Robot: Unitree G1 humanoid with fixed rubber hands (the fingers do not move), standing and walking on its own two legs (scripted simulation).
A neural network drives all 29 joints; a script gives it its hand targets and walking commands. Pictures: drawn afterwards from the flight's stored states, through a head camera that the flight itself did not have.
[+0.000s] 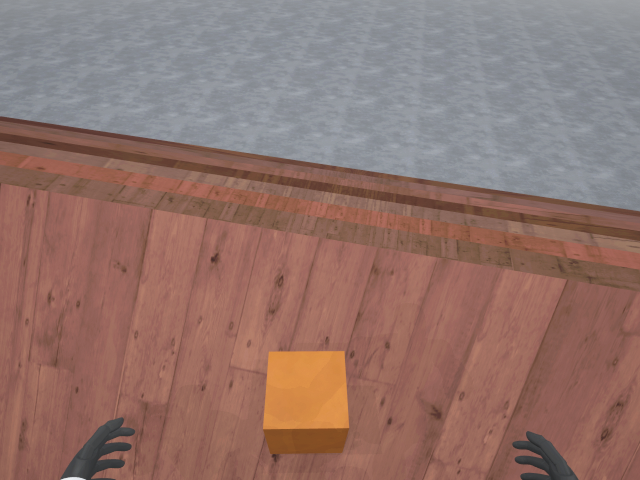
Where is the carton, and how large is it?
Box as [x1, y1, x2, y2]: [263, 351, 348, 453]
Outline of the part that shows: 269,352 263,430 270,453 341,452 348,430 344,352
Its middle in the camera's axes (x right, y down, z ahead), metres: -0.04 +0.46 +1.09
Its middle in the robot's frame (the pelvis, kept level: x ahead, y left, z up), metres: +0.42 +0.04 -0.65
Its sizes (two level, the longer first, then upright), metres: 0.210 0.200 0.250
